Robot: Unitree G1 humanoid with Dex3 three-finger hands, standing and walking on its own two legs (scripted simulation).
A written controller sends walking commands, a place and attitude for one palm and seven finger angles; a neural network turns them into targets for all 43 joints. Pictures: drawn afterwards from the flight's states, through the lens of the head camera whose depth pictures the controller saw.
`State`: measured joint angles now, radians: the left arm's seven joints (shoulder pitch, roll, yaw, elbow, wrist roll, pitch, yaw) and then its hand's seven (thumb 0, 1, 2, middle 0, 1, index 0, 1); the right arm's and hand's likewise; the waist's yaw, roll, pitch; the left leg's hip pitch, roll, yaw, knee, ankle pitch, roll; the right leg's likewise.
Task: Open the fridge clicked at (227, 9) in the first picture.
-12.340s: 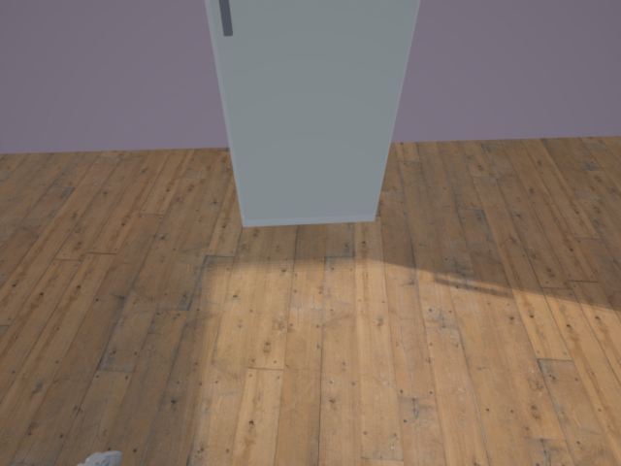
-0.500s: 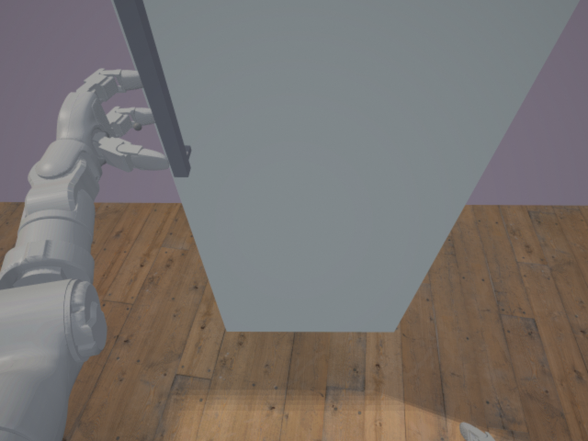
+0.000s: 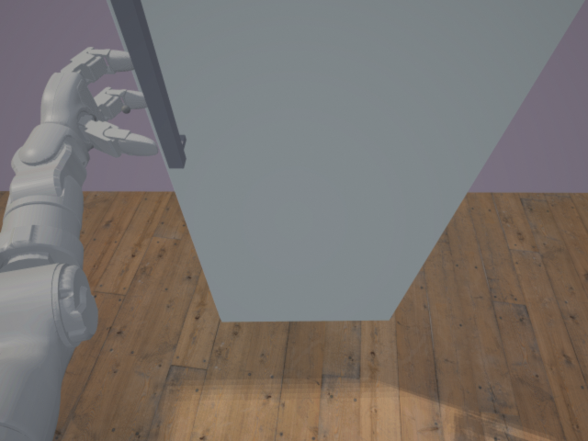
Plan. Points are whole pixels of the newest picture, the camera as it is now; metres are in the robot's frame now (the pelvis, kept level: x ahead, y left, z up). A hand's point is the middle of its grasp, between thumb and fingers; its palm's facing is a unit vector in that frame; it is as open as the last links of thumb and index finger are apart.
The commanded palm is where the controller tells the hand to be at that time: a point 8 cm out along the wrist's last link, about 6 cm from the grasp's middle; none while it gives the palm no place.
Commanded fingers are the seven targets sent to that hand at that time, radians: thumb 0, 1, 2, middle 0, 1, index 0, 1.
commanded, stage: slide the fingers in behind the handle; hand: left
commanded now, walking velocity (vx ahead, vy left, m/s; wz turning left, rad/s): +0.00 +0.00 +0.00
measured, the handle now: (149, 52) +0.52 +0.17 +0.25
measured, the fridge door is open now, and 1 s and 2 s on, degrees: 0 0 0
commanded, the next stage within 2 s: grip the handle and tug to test in 1.56 s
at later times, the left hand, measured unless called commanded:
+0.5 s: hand (152, 115) +0.47 +0.17 +0.19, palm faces +0.00 -1.00 -0.01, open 14.0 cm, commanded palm +0.45 +0.21 +0.19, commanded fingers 0.00 -0.50 0.30 -0.30 -1.20 -0.30 -1.20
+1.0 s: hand (165, 120) +0.46 +0.15 +0.20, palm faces +0.00 -1.00 +0.00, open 14.0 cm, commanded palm +0.44 +0.20 +0.19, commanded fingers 0.00 -0.50 0.30 -0.30 -1.20 -0.30 -1.20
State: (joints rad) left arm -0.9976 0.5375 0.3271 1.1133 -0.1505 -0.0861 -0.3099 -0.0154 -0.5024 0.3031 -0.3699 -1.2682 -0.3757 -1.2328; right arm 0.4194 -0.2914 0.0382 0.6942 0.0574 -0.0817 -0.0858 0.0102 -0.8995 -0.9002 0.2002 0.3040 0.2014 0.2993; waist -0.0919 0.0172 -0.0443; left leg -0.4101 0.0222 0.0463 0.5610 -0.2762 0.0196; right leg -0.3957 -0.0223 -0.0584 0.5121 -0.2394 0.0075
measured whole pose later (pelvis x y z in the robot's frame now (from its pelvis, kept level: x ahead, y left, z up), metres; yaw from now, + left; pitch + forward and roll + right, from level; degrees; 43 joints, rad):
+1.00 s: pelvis +0.01 -0.01 +0.00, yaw +0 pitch +4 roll +0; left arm -0.86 0.38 0.28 0.89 -0.15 0.01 -0.19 -0.02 -0.50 0.30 -0.30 -1.20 -0.30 -1.20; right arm 0.33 -0.27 0.04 0.66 0.07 -0.06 -0.08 0.01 -0.90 -0.90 0.20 0.30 0.20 0.30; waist -0.06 0.03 -0.04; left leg -0.31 0.03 0.04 0.52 -0.27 0.00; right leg -0.31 -0.01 -0.06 0.50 -0.25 -0.01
